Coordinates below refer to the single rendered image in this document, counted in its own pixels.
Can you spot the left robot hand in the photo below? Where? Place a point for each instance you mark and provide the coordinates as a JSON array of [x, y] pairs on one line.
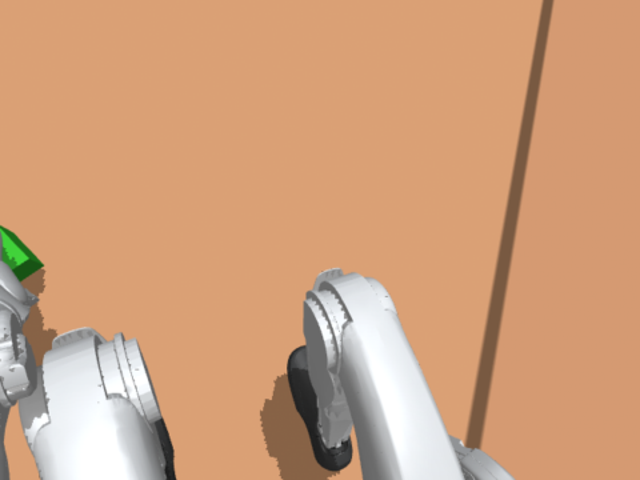
[[32, 299]]

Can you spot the right robot hand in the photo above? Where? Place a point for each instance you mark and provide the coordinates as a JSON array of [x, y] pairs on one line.
[[477, 465]]

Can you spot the right robot foot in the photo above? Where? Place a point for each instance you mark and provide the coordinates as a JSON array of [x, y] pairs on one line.
[[305, 399]]

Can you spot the left robot foot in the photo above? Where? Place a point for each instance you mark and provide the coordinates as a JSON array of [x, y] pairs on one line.
[[167, 449]]

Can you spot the left robot arm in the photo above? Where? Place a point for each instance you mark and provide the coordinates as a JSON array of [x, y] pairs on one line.
[[18, 372]]

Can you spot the cube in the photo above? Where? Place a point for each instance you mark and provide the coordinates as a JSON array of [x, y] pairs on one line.
[[17, 256]]

